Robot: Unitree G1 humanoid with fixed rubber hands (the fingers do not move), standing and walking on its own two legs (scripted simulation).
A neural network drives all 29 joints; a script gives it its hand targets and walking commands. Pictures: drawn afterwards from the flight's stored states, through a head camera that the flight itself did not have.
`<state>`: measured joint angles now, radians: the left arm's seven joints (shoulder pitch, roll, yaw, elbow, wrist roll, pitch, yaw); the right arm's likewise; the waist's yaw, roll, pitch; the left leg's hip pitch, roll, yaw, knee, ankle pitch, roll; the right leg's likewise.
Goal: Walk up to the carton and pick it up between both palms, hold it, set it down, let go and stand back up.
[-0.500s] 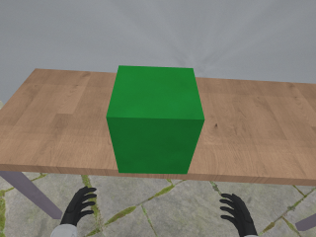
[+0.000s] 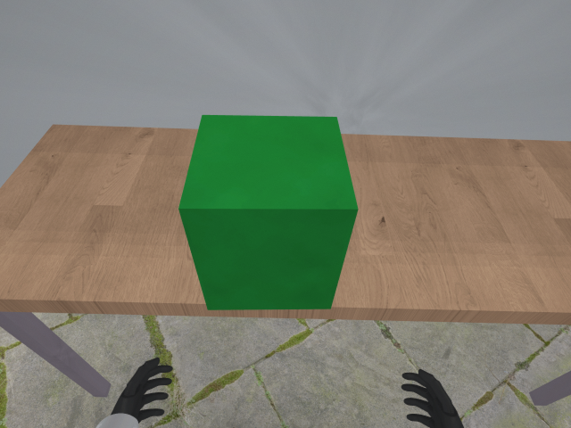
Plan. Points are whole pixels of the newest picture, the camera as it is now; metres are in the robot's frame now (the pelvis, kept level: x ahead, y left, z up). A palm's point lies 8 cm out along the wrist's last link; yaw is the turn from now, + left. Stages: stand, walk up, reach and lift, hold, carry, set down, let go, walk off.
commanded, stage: let go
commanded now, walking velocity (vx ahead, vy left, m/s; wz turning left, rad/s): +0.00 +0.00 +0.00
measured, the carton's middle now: (269, 217) +0.42 +0.05 +0.06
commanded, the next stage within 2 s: stand in 0.34 s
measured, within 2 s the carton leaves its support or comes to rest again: neither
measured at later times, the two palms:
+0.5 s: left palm (121, 427) +0.14 +0.24 -0.09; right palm out of the picture +0.12 -0.24 -0.11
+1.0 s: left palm out of the picture +0.00 +0.25 -0.14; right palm out of the picture +0.04 -0.23 -0.14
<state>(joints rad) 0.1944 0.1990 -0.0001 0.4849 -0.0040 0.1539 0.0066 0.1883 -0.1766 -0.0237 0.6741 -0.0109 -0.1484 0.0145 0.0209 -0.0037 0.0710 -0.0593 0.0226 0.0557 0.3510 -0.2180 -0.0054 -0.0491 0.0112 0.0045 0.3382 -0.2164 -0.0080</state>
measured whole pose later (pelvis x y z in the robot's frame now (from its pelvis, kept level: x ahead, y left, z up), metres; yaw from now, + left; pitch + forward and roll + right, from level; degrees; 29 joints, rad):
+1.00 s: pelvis -0.01 +0.00 -0.01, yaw +6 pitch +1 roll -1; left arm 0.36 0.19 0.04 0.85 0.03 0.00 0.02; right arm 0.37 -0.19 -0.02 0.88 -0.04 -0.01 0.00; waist 0.01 0.00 -0.05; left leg -0.29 -0.01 -0.04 0.55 -0.27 0.01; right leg -0.23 -0.02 -0.09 0.51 -0.29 0.00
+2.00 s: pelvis -0.02 -0.02 -0.01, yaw +7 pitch +0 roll -1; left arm 0.36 0.13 0.02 1.10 0.01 0.00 0.03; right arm 0.36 -0.11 0.01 1.12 -0.02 0.00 -0.03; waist 0.00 0.00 -0.01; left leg -0.27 0.00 -0.07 0.47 -0.21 -0.02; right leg -0.21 0.00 -0.12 0.45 -0.25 -0.03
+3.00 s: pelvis +0.00 -0.03 -0.01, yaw +8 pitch -1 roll +0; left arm 0.37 0.10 0.02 1.12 0.01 -0.01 0.05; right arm 0.32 -0.10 0.00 1.17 -0.01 0.01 -0.04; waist 0.01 0.01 0.01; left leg -0.22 0.01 -0.09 0.47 -0.24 -0.04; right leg -0.15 0.01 -0.14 0.45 -0.29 -0.05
